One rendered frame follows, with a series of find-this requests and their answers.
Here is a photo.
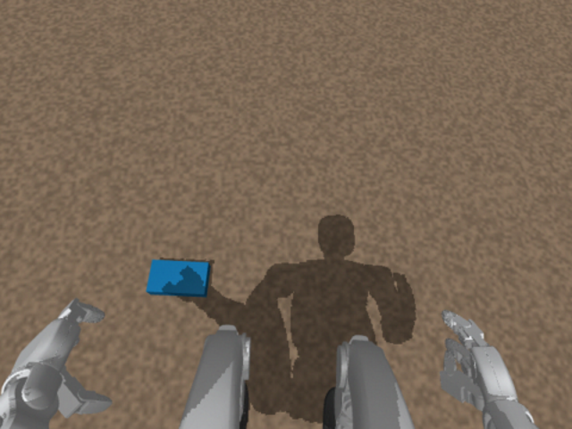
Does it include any right robot hand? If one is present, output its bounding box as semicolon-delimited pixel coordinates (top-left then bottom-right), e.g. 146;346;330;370
440;310;518;413

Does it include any left robot hand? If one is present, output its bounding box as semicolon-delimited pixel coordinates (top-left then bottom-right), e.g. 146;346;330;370
12;298;113;418

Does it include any left robot arm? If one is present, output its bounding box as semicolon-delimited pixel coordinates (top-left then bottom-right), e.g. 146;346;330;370
0;364;63;429

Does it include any right robot arm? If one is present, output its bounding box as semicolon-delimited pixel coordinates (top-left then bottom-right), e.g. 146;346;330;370
483;400;540;429

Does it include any small box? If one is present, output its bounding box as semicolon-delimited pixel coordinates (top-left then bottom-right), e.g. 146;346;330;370
146;259;211;298

